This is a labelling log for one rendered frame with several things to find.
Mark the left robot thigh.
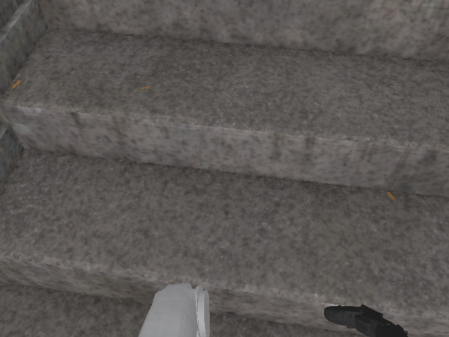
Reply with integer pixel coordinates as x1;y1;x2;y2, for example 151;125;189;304
138;284;210;337

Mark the right robot hand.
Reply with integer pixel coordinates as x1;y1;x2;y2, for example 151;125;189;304
324;305;408;337

